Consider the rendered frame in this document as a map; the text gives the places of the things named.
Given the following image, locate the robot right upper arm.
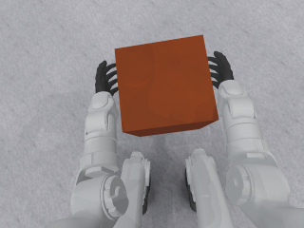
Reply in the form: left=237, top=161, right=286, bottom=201
left=225, top=162, right=304, bottom=228

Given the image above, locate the carton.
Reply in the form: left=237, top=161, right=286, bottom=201
left=114, top=34, right=219, bottom=137

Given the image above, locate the right robot forearm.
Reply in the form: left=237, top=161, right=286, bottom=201
left=217, top=80, right=290, bottom=197

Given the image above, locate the robot left upper arm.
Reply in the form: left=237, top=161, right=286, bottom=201
left=44, top=174, right=129, bottom=228

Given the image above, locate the robot right hand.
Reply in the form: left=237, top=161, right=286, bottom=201
left=207, top=51, right=235, bottom=89

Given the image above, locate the right robot shin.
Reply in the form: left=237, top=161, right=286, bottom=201
left=190, top=149, right=217, bottom=202

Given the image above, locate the right robot thigh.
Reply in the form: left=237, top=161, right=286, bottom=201
left=185, top=154, right=236, bottom=228

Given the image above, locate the left robot forearm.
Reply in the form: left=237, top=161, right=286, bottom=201
left=70, top=91, right=120, bottom=213

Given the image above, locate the robot left hand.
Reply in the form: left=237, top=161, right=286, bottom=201
left=95, top=60, right=119, bottom=97

